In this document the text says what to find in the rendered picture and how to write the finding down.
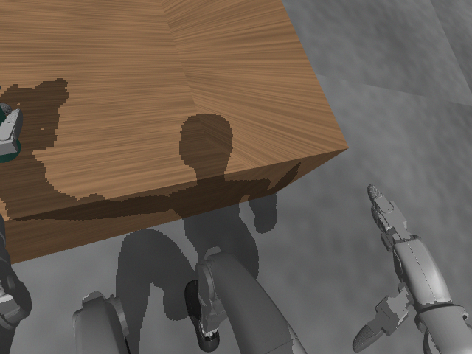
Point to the right robot arm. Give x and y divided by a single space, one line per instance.
444 329

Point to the right robot hand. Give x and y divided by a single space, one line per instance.
422 283

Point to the left robot arm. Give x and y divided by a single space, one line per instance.
15 299

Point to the bottle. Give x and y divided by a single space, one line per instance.
10 156

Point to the left robot hand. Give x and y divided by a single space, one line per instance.
10 129

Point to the right robot foot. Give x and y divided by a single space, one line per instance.
207 344

